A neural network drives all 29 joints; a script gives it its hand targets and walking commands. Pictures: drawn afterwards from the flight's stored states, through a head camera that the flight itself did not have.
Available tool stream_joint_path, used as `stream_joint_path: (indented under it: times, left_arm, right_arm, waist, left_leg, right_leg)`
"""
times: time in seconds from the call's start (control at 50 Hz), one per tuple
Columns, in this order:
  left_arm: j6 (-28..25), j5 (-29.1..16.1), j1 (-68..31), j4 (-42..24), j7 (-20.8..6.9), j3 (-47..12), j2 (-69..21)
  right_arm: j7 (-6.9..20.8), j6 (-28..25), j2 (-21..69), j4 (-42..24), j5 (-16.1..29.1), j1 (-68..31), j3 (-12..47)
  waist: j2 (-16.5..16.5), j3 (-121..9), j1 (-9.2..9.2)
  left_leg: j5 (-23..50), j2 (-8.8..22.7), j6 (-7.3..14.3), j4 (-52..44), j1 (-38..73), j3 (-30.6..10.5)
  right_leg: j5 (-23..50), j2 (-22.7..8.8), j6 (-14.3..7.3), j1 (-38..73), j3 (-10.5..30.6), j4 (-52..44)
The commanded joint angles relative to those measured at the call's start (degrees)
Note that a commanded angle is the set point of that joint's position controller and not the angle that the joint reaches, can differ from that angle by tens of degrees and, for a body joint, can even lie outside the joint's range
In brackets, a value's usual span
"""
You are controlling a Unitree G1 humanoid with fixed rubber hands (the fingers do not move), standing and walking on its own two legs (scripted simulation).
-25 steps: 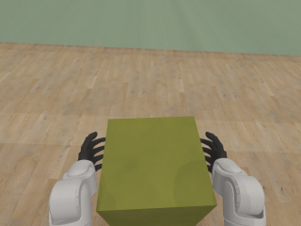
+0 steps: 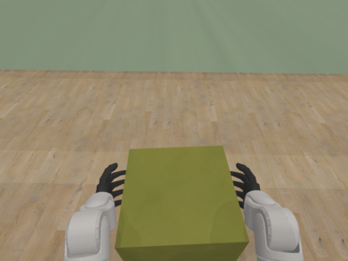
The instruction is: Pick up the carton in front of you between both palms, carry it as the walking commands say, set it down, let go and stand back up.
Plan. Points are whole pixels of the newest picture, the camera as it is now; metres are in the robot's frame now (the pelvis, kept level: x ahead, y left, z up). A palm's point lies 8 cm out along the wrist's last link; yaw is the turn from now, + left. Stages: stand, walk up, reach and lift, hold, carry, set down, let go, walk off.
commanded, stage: carry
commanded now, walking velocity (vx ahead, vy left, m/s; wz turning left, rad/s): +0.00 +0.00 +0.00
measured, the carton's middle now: (178, 215) +0.25 +0.00 +0.00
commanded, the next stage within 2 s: hold in 0.86 s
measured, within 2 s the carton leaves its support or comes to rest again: neither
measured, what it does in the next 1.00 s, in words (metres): shifts its weight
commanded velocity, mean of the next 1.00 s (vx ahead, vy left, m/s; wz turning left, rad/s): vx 0.00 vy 0.00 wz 0.00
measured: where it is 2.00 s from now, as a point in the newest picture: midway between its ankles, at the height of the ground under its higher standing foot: outside the picture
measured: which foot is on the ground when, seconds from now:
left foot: down 0.00-1.00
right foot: down 0.00-1.00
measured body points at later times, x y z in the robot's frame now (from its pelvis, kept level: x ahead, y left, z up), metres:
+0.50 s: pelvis -0.04 +0.00 +0.00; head -0.07 +0.00 +0.45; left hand +0.25 +0.15 +0.03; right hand +0.24 -0.15 +0.03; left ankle +0.01 +0.09 -0.73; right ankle -0.10 -0.11 -0.73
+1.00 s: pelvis -0.06 +0.00 +0.01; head -0.07 +0.01 +0.46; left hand +0.23 +0.15 +0.03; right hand +0.23 -0.15 +0.04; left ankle +0.01 +0.10 -0.73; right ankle -0.10 -0.12 -0.73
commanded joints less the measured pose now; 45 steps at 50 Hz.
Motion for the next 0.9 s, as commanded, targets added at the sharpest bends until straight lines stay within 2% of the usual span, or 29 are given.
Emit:
stream_joint_path:
  times: [0.0,0.12,0.32,0.42,0.5,0.56,0.66,0.74,0.84,0.86,0.88]
  left_arm:
    - [-3.5,-16.9,-23.3,0.0,-12.2,-37.6,-47.8]
    - [-8.1,-14.4,-23.0,4.4,-13.0,-35.4,-46.7]
    - [-18.8,-6.6,-25.7,18.4,-13.5,-26.4,-43.5]
    - [-25.6,-4.5,-30.0,25.9,-14.6,-22.7,-44.7]
    - [-30.0,-4.5,-32.9,29.0,-15.7,-23.2,-48.0]
    - [-30.6,-5.2,-33.5,28.6,-16.2,-24.9,-50.4]
    - [-27.5,-6.6,-30.7,25.2,-16.3,-27.5,-52.0]
    - [-25.6,-5.8,-28.7,26.2,-16.3,-26.0,-50.5]
    - [-25.9,-6.2,-30.8,25.7,-16.5,-26.1,-51.2]
    - [-25.7,-6.8,-25.8,24.1,-16.4,-26.3,-52.3]
    - [-26.9,-7.1,-27.1,20.8,-15.8,-26.4,-50.2]
  right_arm:
    - [12.6,-5.0,47.4,-1.8,16.6,-25.5,36.9]
    - [13.3,-9.8,45.9,1.8,14.4,-25.9,35.5]
    - [14.3,-20.4,42.3,15.8,7.4,-29.0,25.5]
    - [15.4,-27.2,43.4,23.2,5.1,-33.2,22.3]
    - [16.5,-31.7,46.6,26.0,5.1,-36.4,23.1]
    - [17.1,-32.4,49.1,25.5,5.9,-37.2,25.0]
    - [17.2,-29.3,50.7,22.3,7.4,-34.4,27.4]
    - [17.0,-27.3,49.1,23.2,6.5,-32.2,25.4]
    - [17.3,-27.7,49.9,23.0,6.9,-34.3,25.5]
    - [17.5,-28.3,52.1,23.3,6.8,-30.4,24.5]
    - [17.1,-29.7,50.3,20.8,7.0,-31.6,24.3]
  waist:
    - [-0.3,-10.5,-0.07]
    - [0.1,-10.1,0.01]
    - [0.8,-6.6,-0.10]
    - [1.0,-7.4,-0.17]
    - [1.1,-8.9,-0.19]
    - [1.1,-10.2,-0.19]
    - [1.2,-11.5,-0.22]
    - [1.1,-10.9,-0.27]
    - [1.3,-9.2,-0.24]
    - [-3.6,-2.0,0.76]
    - [-2.0,-7.0,0.65]
  left_leg:
    - [29.5,6.4,0.5,-0.8,11.5,-6.9]
    - [25.6,6.7,0.5,-2.5,11.4,-7.4]
    - [16.4,6.9,0.1,-5.9,9.8,-7.9]
    - [13.9,6.8,0.0,-6.9,10.1,-8.3]
    - [13.7,6.9,-0.1,-7.3,10.7,-8.5]
    - [14.8,7.0,0.1,-7.2,11.1,-8.6]
    - [17.7,7.2,0.5,-6.6,11.6,-8.5]
    - [18.2,7.2,0.7,-6.4,10.9,-8.4]
    - [16.0,7.1,0.5,-7.1,9.8,-8.6]
    - [31.1,-7.2,0.9,-7.4,29.1,-17.9]
    - [36.0,-5.5,0.7,-6.3,34.4,-19.1]
  right_leg:
    - [35.8,-6.3,-0.5,-1.0,3.8,-1.7]
    - [29.0,-6.0,-1.0,-1.3,4.0,-3.1]
    - [18.0,-5.7,-1.8,-4.3,5.0,-6.0]
    - [14.3,-5.5,-2.1,-5.0,5.2,-6.6]
    - [12.9,-5.3,-2.2,-4.9,5.2,-6.4]
    - [12.9,-5.1,-2.2,-4.6,5.2,-5.8]
    - [14.6,-5.1,-2.0,-4.6,5.1,-4.7]
    - [15.2,-5.2,-1.9,-5.2,5.1,-4.4]
    - [13.7,-5.2,-2.0,-6.1,5.3,-5.1]
    - [26.0,6.5,-3.6,-9.4,13.8,-9.1]
    - [28.7,6.7,-3.7,-10.1,14.5,-8.9]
